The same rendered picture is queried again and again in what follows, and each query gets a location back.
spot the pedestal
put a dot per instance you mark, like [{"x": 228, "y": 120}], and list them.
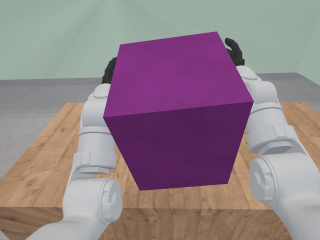
[{"x": 32, "y": 191}]

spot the right robot hand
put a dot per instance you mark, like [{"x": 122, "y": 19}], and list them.
[{"x": 235, "y": 53}]

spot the left robot forearm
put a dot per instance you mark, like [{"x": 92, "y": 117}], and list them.
[{"x": 96, "y": 145}]

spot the carton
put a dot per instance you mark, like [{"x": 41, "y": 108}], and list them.
[{"x": 177, "y": 109}]

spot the right robot upper arm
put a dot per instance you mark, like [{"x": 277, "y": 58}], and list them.
[{"x": 290, "y": 184}]

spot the left robot hand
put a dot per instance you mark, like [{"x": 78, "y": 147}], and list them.
[{"x": 108, "y": 73}]

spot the right robot forearm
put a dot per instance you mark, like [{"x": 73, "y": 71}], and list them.
[{"x": 267, "y": 129}]

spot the left robot upper arm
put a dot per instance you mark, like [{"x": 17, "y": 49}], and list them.
[{"x": 89, "y": 206}]

